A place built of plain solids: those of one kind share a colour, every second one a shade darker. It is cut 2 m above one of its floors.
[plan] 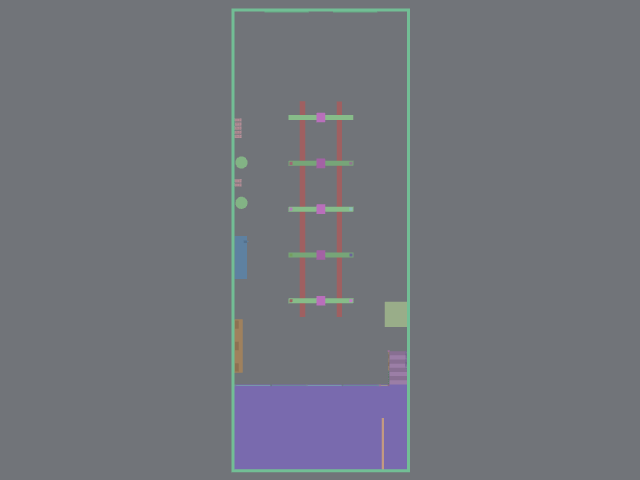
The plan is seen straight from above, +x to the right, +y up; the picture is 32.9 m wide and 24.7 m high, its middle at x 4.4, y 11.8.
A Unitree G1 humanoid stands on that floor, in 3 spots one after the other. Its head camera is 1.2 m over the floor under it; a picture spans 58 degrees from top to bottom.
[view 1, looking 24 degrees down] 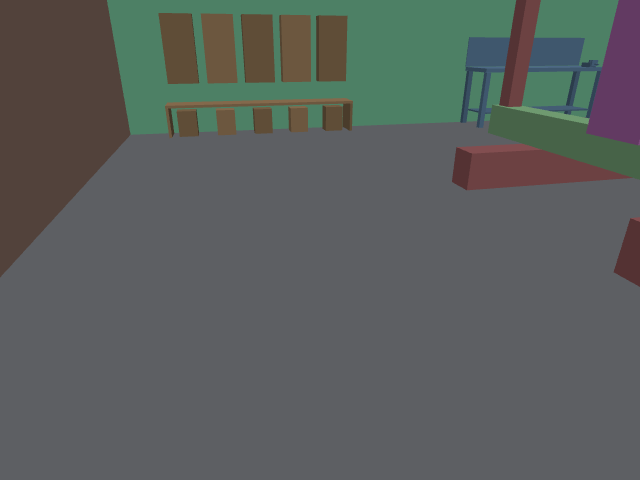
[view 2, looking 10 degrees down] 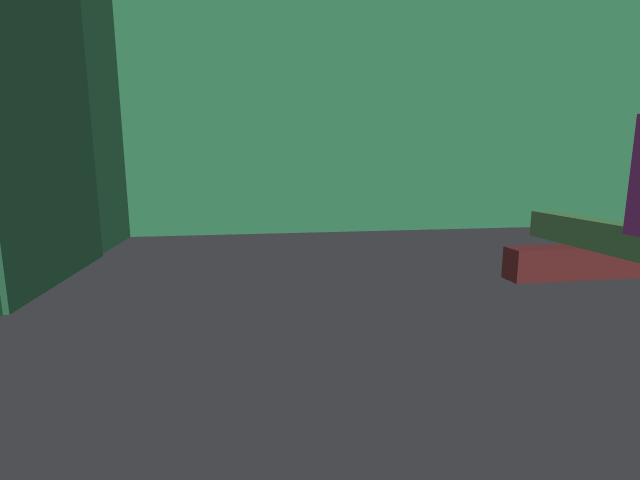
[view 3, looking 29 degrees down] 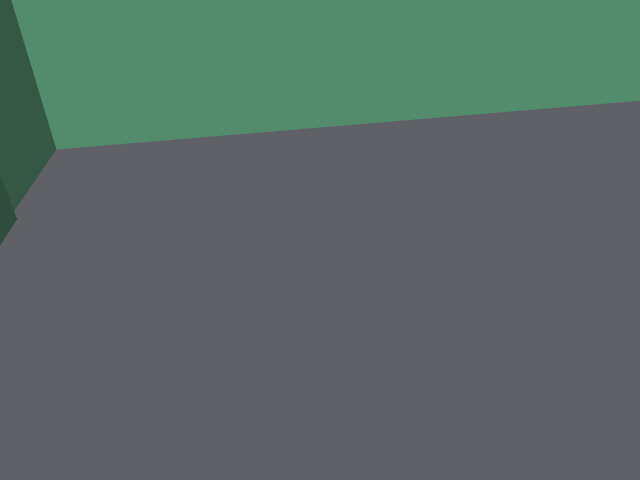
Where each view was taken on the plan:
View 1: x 7.05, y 5.67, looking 167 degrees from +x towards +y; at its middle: ground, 2.95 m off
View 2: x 1.39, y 21.56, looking -9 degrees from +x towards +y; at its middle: ground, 6.91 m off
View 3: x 4.45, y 22.46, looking -18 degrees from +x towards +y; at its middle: ground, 2.48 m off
